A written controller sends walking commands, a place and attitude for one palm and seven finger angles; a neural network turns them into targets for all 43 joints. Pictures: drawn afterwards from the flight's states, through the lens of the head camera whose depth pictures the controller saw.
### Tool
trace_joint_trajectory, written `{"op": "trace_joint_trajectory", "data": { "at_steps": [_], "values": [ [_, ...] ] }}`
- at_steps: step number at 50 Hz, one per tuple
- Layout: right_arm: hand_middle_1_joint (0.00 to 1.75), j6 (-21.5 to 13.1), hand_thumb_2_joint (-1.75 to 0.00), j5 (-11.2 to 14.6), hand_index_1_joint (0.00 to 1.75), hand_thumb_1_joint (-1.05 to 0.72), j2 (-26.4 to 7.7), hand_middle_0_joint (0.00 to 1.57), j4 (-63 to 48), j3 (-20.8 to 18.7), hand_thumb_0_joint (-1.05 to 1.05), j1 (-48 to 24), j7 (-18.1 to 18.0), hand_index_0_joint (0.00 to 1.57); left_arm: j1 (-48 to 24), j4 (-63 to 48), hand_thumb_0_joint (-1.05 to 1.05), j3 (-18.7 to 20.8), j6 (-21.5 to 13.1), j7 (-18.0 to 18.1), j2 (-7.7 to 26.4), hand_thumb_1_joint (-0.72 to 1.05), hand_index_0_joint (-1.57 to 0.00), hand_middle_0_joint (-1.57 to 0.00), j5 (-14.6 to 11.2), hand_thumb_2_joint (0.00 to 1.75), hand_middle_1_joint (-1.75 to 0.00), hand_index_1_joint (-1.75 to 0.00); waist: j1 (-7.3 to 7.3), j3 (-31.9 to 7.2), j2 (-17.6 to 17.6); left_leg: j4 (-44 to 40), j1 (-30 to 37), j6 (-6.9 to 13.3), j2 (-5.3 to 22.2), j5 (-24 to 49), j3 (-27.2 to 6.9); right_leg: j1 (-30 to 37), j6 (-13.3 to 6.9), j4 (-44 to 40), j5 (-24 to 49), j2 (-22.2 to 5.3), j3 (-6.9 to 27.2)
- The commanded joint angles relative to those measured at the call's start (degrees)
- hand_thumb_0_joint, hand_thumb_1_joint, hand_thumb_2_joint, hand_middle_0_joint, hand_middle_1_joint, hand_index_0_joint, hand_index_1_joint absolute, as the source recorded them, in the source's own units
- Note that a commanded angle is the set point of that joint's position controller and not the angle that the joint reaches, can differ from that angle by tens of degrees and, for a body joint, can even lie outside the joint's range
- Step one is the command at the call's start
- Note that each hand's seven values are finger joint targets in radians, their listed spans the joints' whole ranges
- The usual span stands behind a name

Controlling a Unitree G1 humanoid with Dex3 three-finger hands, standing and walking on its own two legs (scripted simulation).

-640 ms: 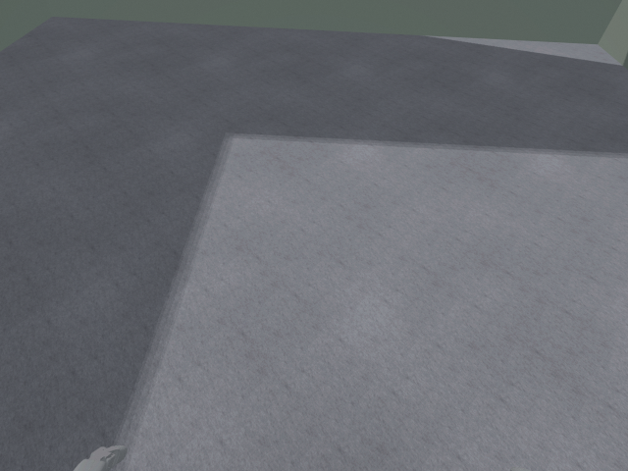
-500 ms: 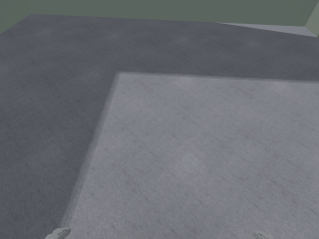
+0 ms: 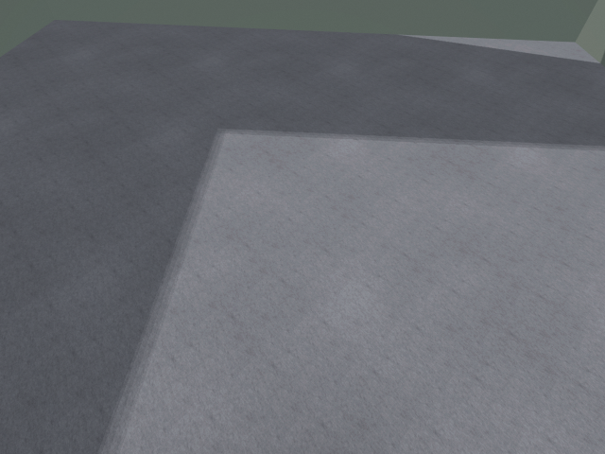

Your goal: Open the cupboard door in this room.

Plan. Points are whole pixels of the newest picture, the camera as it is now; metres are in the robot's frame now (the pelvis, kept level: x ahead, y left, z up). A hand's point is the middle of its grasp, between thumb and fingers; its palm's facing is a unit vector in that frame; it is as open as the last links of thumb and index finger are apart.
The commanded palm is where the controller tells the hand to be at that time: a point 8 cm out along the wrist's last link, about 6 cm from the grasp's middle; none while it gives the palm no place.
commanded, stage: stand and wait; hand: left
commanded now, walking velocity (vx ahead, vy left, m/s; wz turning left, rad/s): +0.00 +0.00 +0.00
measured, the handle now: out of the picture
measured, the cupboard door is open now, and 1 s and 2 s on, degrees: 0 0 0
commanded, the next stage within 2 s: turn or walk to find it in 0.26 s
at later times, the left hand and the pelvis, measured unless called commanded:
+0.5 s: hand out of the picture +0.07 +0.23 -0.16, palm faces +0.02 -0.95 -0.31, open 7.4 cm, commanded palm none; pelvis -0.01 +0.00 -0.01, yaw +3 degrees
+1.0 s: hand out of the picture +0.00 +0.20 -0.16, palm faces +0.23 -0.93 -0.29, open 7.4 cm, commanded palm none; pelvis -0.04 -0.03 -0.01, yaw +13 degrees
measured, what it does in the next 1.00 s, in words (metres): steps on the spot: right foot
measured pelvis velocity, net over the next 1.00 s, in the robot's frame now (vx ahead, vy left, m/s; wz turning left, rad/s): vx -0.04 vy -0.03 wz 0.23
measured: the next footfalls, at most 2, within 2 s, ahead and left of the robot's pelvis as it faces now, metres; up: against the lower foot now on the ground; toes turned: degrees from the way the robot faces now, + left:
right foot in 0.96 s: +0.00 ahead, -0.14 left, +0.00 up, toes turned +12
left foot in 1.36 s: -0.09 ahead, +0.11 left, +0.00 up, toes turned +28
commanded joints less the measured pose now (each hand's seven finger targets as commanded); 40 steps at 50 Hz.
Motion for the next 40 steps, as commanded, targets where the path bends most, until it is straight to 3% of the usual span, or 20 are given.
{"op": "trace_joint_trajectory", "data": {
  "at_steps": [1, 15, 17, 21, 26, 28, 30, 31, 32, 33, 34, 36, 37, 40],
  "values": [
    [0.30, -1.67, -0.90, 0.17, 0.30, -0.90, -11.49, 0.20, -3.56, -2.34, 0.00, -3.67, -0.84, 0.20, -3.77, -3.57, 0.00, 2.46, -1.62, 0.77, 11.85, 0.90, -0.20, -0.20, -0.16, 0.90, -0.30, -0.30, -0.28, -3.23, 0.10, -4.62, -0.58, 1.96, 6.55, 2.97, -5.59, -0.01, -2.30, -5.82, 1.67, -6.55, 6.37],
    [0.30, -1.46, -0.90, 0.10, 0.30, -0.90, -11.46, 0.20, -2.81, -2.31, 0.00, -3.19, -0.66, 0.20, -4.02, -3.26, 0.00, 2.65, -1.44, 0.84, 12.01, 0.90, -0.20, -0.20, -0.04, 0.90, -0.30, -0.30, -0.09, -1.34, 0.51, -5.05, -2.55, 1.89, 6.64, 2.32, -6.18, -0.73, -2.04, -5.80, -0.09, -6.44, 5.96],
    [0.30, -1.06, -0.90, 0.00, 0.30, -0.90, -9.56, 0.20, -3.04, -1.99, 0.00, -2.42, -0.55, 0.20, -3.20, -3.33, 0.00, 2.60, -0.89, 1.02, 10.20, 0.90, -0.20, -0.20, -0.07, 0.90, -0.30, -0.30, 0.00, -1.36, 0.62, -3.93, -4.05, 1.75, 6.49, 3.24, -6.39, -0.57, -1.62, -4.54, -0.11, -6.76, 5.26],
    [0.30, 0.39, -0.90, -0.14, 0.30, -0.90, -4.00, 0.20, -3.92, -1.27, 0.00, 0.51, -0.33, 0.20, 0.01, -3.96, 0.00, 2.05, 0.53, 1.65, 5.90, 0.90, -0.20, -0.20, -0.05, 0.90, -0.30, -0.30, 0.08, -2.03, -1.43, 0.59, -7.59, 0.87, 5.22, 4.81, -5.76, -0.78, -1.10, -2.60, 0.93, -8.56, 5.06],
    [0.30, 1.51, -0.90, -0.02, 0.30, -0.90, -3.25, 0.20, -6.06, -2.26, 0.00, 2.96, -0.23, 0.20, 0.86, -6.73, 0.00, 3.05, 1.07, 2.08, 7.32, 0.90, -0.20, -0.20, 0.14, 0.90, -0.30, -0.30, -0.36, -4.22, -5.55, 9.91, -8.61, 0.37, 2.89, 4.17, -3.74, -2.80, -4.30, -1.96, 3.33, -13.93, 6.46],
    [0.30, 1.70, -0.90, 0.00, 0.30, -0.90, -2.93, 0.20, -6.81, -2.73, 0.00, 4.20, -0.20, 0.20, 0.31, -8.13, 0.00, 3.30, 1.20, 2.24, 7.07, 0.90, -0.20, -0.20, 0.28, 0.90, -0.30, -0.30, -0.96, -4.50, -5.49, 11.70, -7.87, 0.51, 2.88, 4.13, -3.75, -4.68, -4.87, 0.01, 4.94, -14.61, 5.31],
    [0.30, 1.77, -0.90, -0.08, 0.30, -0.90, -2.68, 0.20, -7.37, -3.12, 0.00, 5.21, -0.10, 0.20, -0.33, -9.50, 0.00, 3.44, 1.42, 2.29, 5.96, 0.90, -0.20, -0.20, 0.33, 0.90, -0.30, -0.30, -1.45, -3.72, -2.49, 8.99, -7.89, 1.46, 4.29, 5.51, -6.96, -7.38, -3.23, 3.79, 1.18, -12.12, 1.77],
    [0.30, 1.69, -0.90, -0.26, 0.30, -0.90, -3.42, 0.20, -7.74, -3.29, 0.00, 5.31, -0.02, 0.20, -0.58, -9.99, 0.00, 3.39, 1.58, 2.24, 4.77, 0.90, -0.20, -0.20, 0.29, 0.90, -0.30, -0.30, -1.58, -2.98, 1.86, 5.50, -8.72, 2.72, 6.07, 6.71, -11.20, -8.73, -1.51, 7.65, -2.28, -8.94, -0.73],
    [0.30, 1.43, -0.90, -0.59, 0.30, -0.90, -4.92, 0.20, -8.24, -3.69, 0.00, 6.13, -0.10, 0.20, -1.06, -10.64, 0.00, 3.42, 1.69, 2.24, 3.14, 0.90, -0.20, -0.20, 0.13, 0.90, -0.30, -0.30, -2.05, -2.17, 7.95, -0.87, -9.90, 5.38, 10.28, 7.67, -19.54, -9.37, 0.85, 15.02, -6.55, -3.75, -4.36],
    [0.30, 1.07, -0.90, -0.51, 0.30, -0.90, -6.36, 0.20, -8.64, -4.25, 0.00, 6.67, -0.39, 0.20, -0.90, -11.41, 0.00, 3.21, 1.55, 2.26, 1.95, 0.90, -0.20, -0.20, 0.05, 0.90, -0.30, -0.30, -1.87, -1.96, 12.91, -5.42, -7.71, 9.32, 14.65, 12.85, -27.28, -12.82, 1.76, 23.02, -14.33, -0.64, -4.30],
    [0.30, 0.93, -0.90, -0.39, 0.30, -0.90, -6.41, 0.20, -8.81, -4.63, 0.00, 7.43, -0.83, 0.20, -0.70, -11.51, 0.00, 3.33, 1.61, 2.49, 1.70, 0.90, -0.20, -0.20, 0.05, 0.90, -0.30, -0.30, -2.21, -2.63, 13.23, -6.69, -5.39, 12.00, 16.15, 16.13, -29.66, -15.52, 1.51, 29.97, -19.41, -0.95, -1.19],
    [0.30, 0.84, -0.90, -0.27, 0.30, -0.90, -5.30, 0.20, -9.18, -4.77, 0.00, 7.32, -1.46, 0.20, 0.02, -11.25, 0.00, 3.77, 1.58, 2.48, 1.34, 0.90, -0.20, -0.20, 0.13, 0.90, -0.30, -0.30, -1.62, -4.40, 11.14, -4.33, -2.24, 12.65, 14.85, 19.18, -27.36, -18.30, 1.46, 34.56, -18.58, -1.84, 1.61],
    [0.30, 0.93, -0.90, -0.37, 0.30, -0.90, -4.89, 0.20, -9.44, -4.80, 0.00, 6.40, -1.63, 0.20, 0.59, -11.15, 0.00, 3.80, 1.47, 2.37, 0.45, 0.90, -0.20, -0.20, -0.04, 0.90, -0.30, -0.30, -1.19, -5.08, 10.33, -3.07, -1.63, 12.19, 13.67, 19.75, -25.24, -17.85, 1.70, 33.62, -17.60, -1.86, 1.56],
    [0.30, 1.19, -0.90, -0.58, 0.30, -0.90, -4.07, 0.20, -10.09, -5.30, 0.00, 6.65, -1.84, 0.20, 1.18, -11.30, 0.00, 3.65, 1.31, 2.10, -1.69, 0.90, -0.20, -0.20, -0.35, 0.90, -0.30, -0.30, -1.59, -6.79, 9.32, -1.45, 0.81, 11.45, 11.37, 21.99, -23.37, -15.88, 2.29, 27.29, -16.42, -0.62, 0.32]
  ]
}}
